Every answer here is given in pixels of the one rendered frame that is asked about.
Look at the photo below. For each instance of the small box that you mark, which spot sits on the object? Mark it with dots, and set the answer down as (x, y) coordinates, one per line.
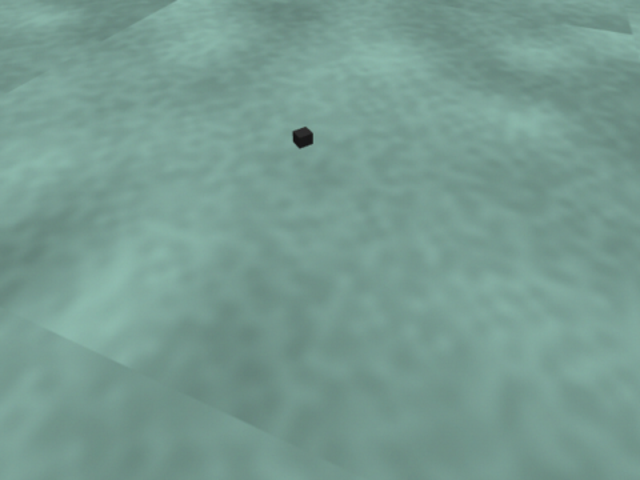
(303, 137)

